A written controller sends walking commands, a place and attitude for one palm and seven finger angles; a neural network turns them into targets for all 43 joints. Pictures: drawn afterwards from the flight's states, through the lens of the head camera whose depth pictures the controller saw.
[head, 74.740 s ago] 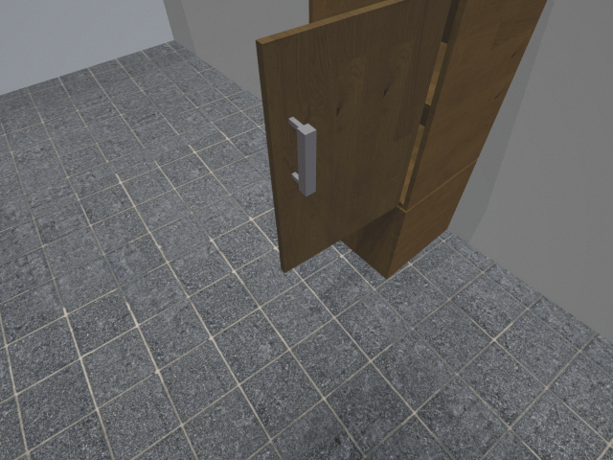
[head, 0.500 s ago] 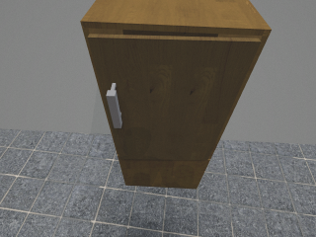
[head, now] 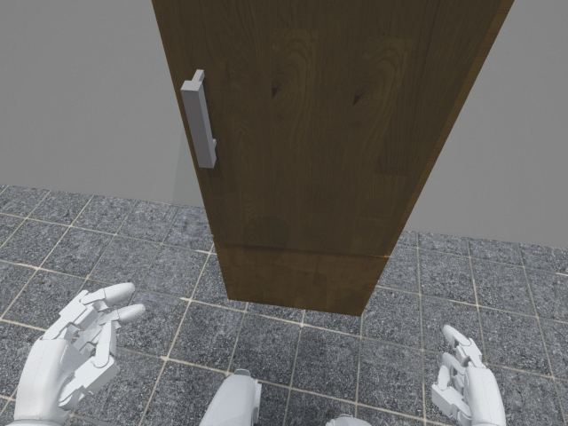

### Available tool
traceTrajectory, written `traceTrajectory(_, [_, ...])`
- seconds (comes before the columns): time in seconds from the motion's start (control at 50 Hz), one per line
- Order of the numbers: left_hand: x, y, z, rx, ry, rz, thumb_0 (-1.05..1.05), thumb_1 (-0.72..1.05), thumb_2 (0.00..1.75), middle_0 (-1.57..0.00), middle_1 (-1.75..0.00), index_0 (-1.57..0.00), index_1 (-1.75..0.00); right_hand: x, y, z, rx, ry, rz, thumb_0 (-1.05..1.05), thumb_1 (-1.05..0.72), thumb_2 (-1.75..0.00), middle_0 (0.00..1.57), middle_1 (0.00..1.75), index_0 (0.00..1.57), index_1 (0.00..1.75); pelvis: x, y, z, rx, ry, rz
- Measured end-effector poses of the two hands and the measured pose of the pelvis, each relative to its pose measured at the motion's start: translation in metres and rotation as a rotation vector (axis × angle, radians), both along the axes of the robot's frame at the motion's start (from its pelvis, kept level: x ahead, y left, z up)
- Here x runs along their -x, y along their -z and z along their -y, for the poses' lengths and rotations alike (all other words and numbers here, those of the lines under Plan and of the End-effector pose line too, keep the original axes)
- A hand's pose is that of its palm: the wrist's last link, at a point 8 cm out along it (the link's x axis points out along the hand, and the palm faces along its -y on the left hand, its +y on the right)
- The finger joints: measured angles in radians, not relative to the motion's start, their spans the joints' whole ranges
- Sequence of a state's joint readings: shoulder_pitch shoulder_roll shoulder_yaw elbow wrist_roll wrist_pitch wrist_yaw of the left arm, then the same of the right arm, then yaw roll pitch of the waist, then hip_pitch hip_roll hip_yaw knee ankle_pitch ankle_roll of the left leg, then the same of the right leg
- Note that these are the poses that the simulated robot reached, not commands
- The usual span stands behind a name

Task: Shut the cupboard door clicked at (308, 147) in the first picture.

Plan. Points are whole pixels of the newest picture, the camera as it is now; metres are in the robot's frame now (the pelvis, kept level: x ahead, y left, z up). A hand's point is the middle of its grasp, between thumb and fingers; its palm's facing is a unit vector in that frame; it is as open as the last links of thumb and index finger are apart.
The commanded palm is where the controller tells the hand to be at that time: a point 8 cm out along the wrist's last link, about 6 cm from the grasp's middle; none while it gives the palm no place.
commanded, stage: raise the hand and make a fist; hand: left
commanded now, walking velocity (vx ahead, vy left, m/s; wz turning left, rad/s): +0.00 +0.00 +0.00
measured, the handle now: (203, 120) +0.52 +0.20 +0.14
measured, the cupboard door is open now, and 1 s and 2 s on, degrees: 2 2 2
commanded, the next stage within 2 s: bring the fist close to the handle in 1.42 s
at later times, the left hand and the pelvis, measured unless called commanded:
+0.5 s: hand (117, 308) +0.22 +0.23 +0.09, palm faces +0.02 -1.00 -0.04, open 3.6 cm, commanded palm +0.20 +0.28 +0.10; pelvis +0.02 +0.04 +0.03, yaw -1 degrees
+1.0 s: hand (113, 283) +0.23 +0.22 +0.14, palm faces +0.02 -1.00 -0.07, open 3.1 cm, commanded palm +0.21 +0.27 +0.14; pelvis +0.01 +0.03 +0.05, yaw +0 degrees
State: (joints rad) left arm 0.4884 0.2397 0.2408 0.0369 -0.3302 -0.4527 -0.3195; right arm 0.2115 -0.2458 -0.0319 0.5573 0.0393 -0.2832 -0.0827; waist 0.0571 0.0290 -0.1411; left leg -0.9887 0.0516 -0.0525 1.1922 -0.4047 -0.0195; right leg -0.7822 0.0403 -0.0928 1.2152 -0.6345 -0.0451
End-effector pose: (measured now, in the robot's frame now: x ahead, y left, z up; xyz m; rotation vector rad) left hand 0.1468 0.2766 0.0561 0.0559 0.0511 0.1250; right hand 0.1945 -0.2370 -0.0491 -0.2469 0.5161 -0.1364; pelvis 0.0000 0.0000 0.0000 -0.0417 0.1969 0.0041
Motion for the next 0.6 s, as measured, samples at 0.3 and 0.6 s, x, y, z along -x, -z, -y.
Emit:
traceTrajectory(0.3, [-0.061, -0.032, -0.002, 0.015, 0.095, -0.017, 0.02, 0.90, 0.90, -0.76, -0.91, -0.76, -0.91, 0.024, 0.007, -0.032, -0.068, 0.081, -0.164, 0.02, -0.90, -0.90, 0.21, 0.30, 0.21, 0.30, -0.021, -0.023, -0.023, 0.000, 0.022, -0.029])
traceTrajectory(0.6, [-0.055, -0.051, -0.006, 0.010, 0.102, 0.047, 0.02, 0.90, 0.90, -1.04, -1.21, -1.04, -1.21, -0.006, -0.026, -0.050, -0.016, -0.012, -0.081, 0.01, -0.90, -0.90, 0.21, 0.30, 0.21, 0.30, -0.018, -0.031, -0.039, 0.022, 0.002, 0.014])
